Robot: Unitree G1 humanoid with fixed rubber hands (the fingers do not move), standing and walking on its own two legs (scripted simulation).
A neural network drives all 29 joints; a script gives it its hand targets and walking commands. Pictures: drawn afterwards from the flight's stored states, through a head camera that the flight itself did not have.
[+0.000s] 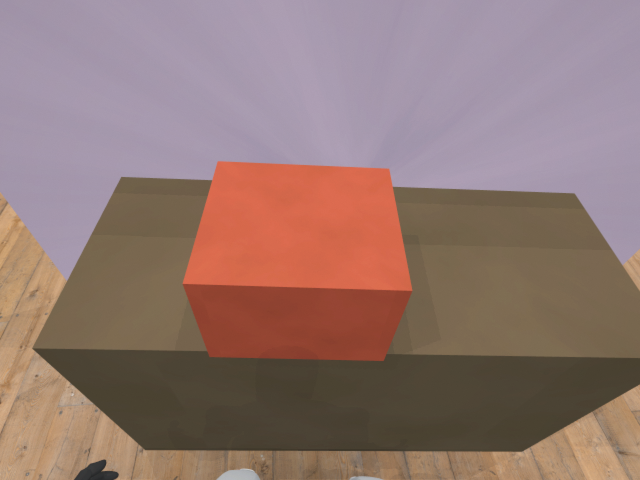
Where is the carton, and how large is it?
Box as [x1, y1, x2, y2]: [183, 161, 411, 360]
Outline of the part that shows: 218,161 183,281 186,294 209,356 383,360 411,292 411,286 389,170 385,168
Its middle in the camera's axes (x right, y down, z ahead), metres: -0.03 +0.03 +0.62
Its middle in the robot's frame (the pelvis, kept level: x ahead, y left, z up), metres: +0.44 +0.03 -0.01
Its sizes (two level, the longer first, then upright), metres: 0.278 0.240 0.200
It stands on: a pedestal, 0.62 m high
